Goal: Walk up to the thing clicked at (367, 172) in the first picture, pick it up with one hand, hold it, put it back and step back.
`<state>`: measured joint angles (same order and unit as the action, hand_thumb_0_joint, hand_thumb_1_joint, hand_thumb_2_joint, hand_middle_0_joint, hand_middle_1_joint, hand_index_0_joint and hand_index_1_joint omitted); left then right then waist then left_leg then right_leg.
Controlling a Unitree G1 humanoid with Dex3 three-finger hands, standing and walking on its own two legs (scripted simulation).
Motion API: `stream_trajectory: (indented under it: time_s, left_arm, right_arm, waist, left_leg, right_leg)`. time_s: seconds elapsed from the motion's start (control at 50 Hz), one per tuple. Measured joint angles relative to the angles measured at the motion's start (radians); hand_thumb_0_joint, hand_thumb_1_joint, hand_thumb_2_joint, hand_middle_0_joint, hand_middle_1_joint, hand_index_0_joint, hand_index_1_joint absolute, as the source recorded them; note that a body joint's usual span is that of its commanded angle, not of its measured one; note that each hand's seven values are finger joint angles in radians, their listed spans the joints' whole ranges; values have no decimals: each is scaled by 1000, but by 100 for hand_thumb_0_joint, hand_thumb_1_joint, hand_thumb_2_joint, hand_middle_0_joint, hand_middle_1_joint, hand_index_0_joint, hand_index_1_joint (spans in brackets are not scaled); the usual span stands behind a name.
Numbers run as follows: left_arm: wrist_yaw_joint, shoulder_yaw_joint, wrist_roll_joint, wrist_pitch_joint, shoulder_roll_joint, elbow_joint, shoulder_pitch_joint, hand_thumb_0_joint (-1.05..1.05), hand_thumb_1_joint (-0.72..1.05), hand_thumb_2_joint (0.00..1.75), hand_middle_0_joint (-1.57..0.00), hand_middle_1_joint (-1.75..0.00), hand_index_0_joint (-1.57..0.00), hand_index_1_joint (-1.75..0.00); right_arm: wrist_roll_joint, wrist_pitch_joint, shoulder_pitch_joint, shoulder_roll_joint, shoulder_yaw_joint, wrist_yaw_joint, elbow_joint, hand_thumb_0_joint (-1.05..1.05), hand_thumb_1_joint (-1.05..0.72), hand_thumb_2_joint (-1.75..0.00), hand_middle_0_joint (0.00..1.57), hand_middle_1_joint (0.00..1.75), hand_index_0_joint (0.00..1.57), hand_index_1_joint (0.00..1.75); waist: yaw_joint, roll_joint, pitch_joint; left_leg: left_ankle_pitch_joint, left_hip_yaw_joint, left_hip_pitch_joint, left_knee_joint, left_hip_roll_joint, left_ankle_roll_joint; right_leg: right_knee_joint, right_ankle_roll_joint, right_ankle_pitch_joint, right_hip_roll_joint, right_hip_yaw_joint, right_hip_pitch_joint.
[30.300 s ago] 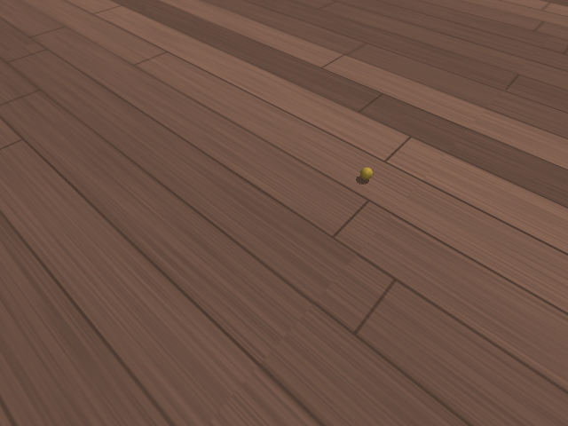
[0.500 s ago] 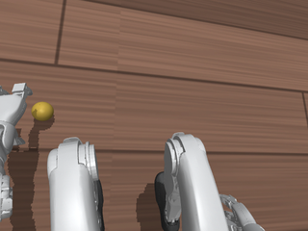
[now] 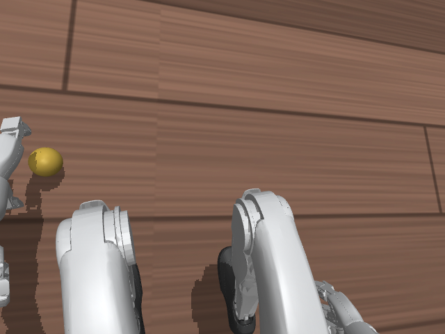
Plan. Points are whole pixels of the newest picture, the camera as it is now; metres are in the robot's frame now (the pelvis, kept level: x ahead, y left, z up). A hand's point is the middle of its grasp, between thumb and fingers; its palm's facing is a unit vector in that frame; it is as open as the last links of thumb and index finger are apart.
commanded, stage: rise first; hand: left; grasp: from above
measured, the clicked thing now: (46, 161) +0.42 +0.33 -0.28
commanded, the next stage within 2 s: approach in 1.04 s
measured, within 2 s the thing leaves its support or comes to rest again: neither
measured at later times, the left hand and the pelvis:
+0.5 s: hand (3, 169) +0.38 +0.36 -0.18, palm faces -0.44 -0.12 -0.89, open 14.1 cm; pelvis +0.00 +0.00 +0.00, yaw +0 degrees
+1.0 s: hand out of the picture +0.38 +0.36 -0.17, palm faces -0.45 -0.11 -0.89, open 14.0 cm; pelvis +0.00 +0.00 +0.00, yaw +0 degrees
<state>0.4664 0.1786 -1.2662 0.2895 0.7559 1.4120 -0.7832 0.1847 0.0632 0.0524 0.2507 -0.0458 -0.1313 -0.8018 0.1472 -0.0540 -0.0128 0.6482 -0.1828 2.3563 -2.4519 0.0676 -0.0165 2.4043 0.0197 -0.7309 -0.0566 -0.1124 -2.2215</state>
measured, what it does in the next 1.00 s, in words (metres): stands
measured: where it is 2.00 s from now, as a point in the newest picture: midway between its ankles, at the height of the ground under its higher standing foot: (186, 312)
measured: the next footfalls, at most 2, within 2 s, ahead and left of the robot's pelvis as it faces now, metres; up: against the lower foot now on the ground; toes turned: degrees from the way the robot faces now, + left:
none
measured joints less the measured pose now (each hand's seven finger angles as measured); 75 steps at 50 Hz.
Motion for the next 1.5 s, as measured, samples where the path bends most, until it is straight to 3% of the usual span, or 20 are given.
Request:
stream_trajectory:
  time_s: [0.22,0.84,1.16,1.3,1.4,1.5]
  left_arm:
    - [-11,10,3,0,25,3,-8,0,-53,100,-9,-102,-9,-102]
    - [-50,-27,9,0,23,-19,-13,0,-52,98,-10,-103,-10,-102]
    - [-50,-14,3,8,20,-29,-4,0,-50,97,-12,-101,-12,-101]
    - [-36,-49,0,8,23,23,-36,0,-52,98,-10,-103,-10,-102]
    - [-7,-109,0,-5,8,68,-92,0,-52,98,-9,-105,-10,-104]
    - [40,-90,-16,-39,-27,76,-117,0,-51,97,-9,-107,-10,-105]
  right_arm:
    - [9,-3,5,5,-9,-4,2,0,-91,-90,20,30,20,30]
    - [-13,-12,8,6,-10,2,15,0,-91,-90,20,30,20,30]
    - [-11,-12,18,7,-13,-1,16,0,-91,-90,20,30,20,30]
    - [-6,-3,10,7,-23,-1,11,0,-91,-90,20,30,20,30]
    - [3,15,8,5,-31,-1,3,0,-91,-90,20,30,20,30]
    - [10,32,18,4,-43,-6,16,0,-91,-90,20,30,20,30]
  waist:
    - [6,-1,3]
    - [-2,5,-17]
    - [4,9,-10]
    - [10,3,-11]
    - [27,-8,-8]
    - [60,-5,-3]
  left_leg:
    - [4,-8,6,-12,-1,0]
    - [-8,-1,-6,11,-5,6]
    - [-11,-2,-5,13,-10,3]
    - [-15,-1,-3,12,-9,-1]
    - [-16,-2,2,8,-7,-4]
    - [-14,-11,6,1,-5,-5]
  right_leg:
    - [6,2,-3,-2,-6,-2]
    - [-17,6,7,2,-2,13]
    - [-18,4,8,4,-3,14]
    - [-13,1,13,3,-2,5]
    - [-7,0,17,1,-2,-4]
    - [-7,0,21,-4,-8,-8]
